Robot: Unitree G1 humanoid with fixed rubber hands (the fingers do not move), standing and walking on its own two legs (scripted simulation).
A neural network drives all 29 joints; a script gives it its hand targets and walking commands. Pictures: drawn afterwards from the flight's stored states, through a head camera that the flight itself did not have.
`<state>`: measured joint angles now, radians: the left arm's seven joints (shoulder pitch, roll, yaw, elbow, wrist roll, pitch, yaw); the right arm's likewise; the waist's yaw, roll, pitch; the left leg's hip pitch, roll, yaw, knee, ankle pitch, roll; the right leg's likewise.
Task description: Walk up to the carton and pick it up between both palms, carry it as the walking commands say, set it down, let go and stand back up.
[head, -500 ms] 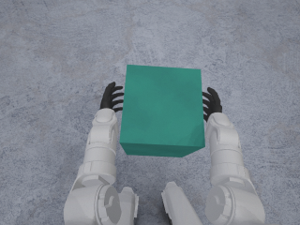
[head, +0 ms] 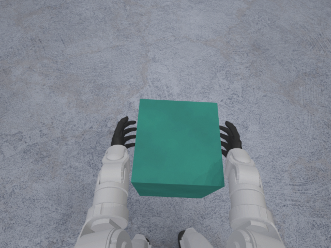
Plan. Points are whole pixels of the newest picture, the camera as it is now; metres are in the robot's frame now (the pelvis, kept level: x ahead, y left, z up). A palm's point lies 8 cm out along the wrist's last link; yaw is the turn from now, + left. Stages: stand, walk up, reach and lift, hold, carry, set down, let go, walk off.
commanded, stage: reach and lift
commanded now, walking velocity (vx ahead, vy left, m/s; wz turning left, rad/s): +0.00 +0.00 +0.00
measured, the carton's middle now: (174, 154) +0.37 -0.04 -0.10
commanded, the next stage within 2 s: none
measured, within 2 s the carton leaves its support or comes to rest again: neither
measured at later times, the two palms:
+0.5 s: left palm (114, 141) +0.36 +0.10 +0.04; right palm (244, 147) +0.33 -0.19 +0.04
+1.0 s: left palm (106, 139) +0.34 +0.11 +0.10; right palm (257, 146) +0.30 -0.18 +0.10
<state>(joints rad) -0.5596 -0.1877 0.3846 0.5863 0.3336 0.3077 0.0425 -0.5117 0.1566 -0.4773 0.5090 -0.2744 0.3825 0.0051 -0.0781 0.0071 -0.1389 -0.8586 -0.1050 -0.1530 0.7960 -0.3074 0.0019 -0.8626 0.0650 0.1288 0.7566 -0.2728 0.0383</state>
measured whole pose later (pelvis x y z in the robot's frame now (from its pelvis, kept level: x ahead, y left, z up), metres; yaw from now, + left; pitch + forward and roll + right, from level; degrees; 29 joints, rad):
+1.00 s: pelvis +0.02 +0.00 +0.05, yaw +0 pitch -4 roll -1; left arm -0.39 -0.19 0.27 0.43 0.32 0.62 0.02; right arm -0.34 0.17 -0.35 0.33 -0.27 0.70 -0.02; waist -0.07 -0.02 -0.04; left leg -0.12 -0.07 -0.15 0.41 -0.21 0.02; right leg -0.12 0.04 0.13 0.36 -0.17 0.02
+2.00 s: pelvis +0.02 -0.02 +0.05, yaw +0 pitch -7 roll +0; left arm -0.33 -0.17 0.27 0.34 0.33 0.72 -0.01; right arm -0.34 0.17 -0.27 0.35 -0.27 0.77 -0.04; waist 0.01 -0.02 -0.02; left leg -0.04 -0.04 -0.15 0.37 -0.21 0.00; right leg -0.05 0.05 0.12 0.35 -0.17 0.00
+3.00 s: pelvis +0.02 -0.02 +0.05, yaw +0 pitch -6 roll +0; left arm -0.31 -0.16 0.23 0.31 0.31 0.74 0.01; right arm -0.31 0.17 -0.25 0.31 -0.25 0.79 -0.04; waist 0.02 -0.01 -0.05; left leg -0.09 -0.03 -0.12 0.43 -0.26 -0.01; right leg -0.10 0.05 0.11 0.40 -0.21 -0.01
